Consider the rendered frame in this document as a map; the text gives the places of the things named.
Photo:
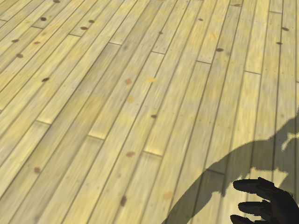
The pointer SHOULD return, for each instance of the robot right hand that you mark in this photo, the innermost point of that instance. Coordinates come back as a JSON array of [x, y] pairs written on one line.
[[282, 208]]

